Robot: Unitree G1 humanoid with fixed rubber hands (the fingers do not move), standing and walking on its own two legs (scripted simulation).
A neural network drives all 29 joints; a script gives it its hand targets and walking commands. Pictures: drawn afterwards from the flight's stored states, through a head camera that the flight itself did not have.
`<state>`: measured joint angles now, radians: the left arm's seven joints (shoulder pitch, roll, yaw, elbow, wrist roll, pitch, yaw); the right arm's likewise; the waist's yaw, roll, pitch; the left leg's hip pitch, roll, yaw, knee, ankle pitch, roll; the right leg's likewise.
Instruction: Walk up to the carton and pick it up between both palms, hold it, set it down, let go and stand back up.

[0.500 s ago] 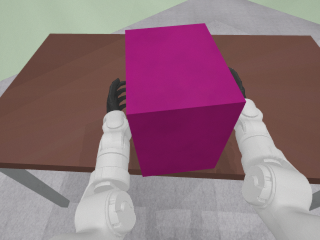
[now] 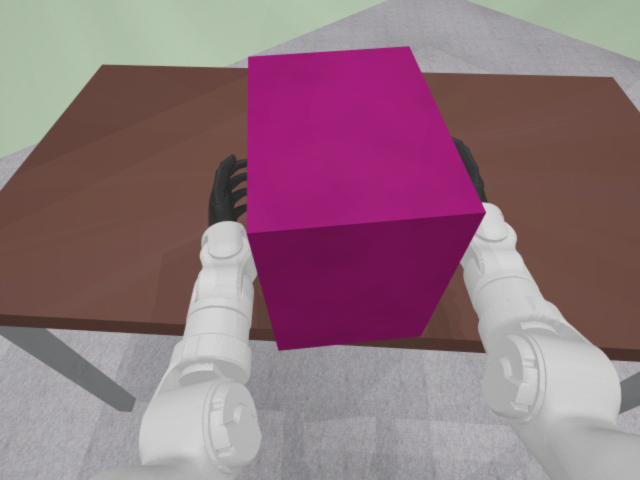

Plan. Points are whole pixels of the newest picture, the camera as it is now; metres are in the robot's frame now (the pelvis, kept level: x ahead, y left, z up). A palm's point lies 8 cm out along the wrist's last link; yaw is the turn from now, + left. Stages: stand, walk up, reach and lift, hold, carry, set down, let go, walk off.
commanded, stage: reach and lift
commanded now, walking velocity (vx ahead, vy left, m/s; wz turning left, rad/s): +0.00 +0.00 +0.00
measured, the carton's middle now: (340, 206) +0.46 +0.01 +0.08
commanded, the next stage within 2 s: none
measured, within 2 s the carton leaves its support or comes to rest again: leaves its support in 0.32 s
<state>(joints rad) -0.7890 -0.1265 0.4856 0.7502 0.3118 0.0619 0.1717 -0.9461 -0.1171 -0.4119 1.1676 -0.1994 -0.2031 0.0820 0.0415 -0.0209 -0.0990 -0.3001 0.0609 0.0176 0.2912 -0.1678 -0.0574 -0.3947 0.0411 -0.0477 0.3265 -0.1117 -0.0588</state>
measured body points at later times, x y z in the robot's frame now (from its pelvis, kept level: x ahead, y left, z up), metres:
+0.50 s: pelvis -0.01 +0.01 +0.00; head -0.01 +0.01 +0.45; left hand +0.40 +0.19 +0.14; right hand +0.44 -0.12 +0.14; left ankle -0.03 +0.16 -0.75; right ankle +0.02 -0.07 -0.75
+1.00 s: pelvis -0.01 +0.02 +0.00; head -0.04 +0.03 +0.45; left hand +0.40 +0.19 +0.17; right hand +0.42 -0.11 +0.17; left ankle -0.03 +0.16 -0.75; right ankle +0.02 -0.07 -0.75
